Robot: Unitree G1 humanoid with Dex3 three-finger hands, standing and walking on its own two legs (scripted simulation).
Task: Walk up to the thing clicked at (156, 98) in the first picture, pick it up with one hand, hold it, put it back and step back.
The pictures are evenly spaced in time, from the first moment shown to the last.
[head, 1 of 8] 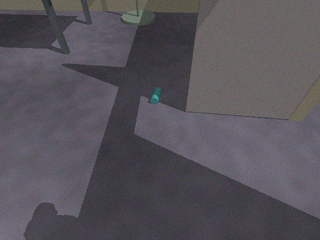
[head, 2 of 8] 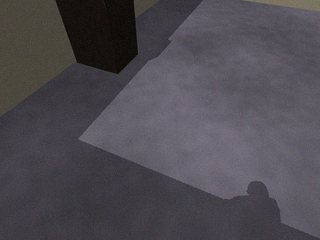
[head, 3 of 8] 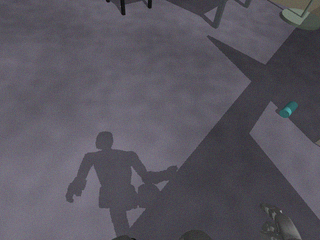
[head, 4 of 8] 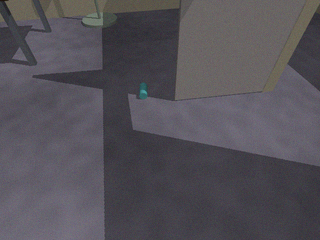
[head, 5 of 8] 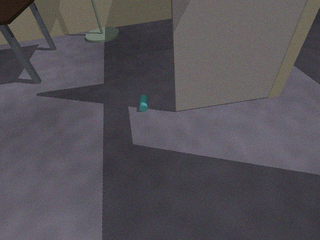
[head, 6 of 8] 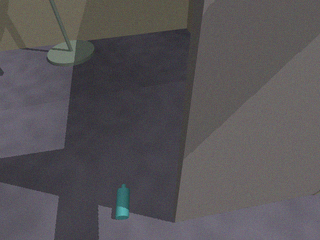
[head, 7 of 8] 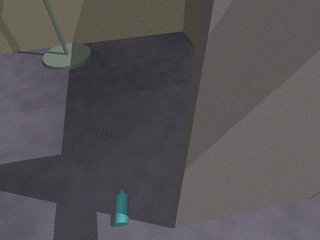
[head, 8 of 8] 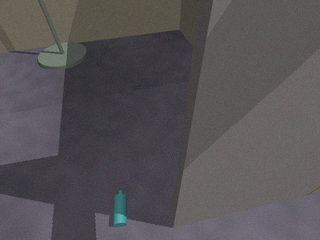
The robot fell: no
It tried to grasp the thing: no
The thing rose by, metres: 0.00
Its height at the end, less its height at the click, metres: +0.00
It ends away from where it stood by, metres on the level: 0.00
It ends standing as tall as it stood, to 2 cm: yes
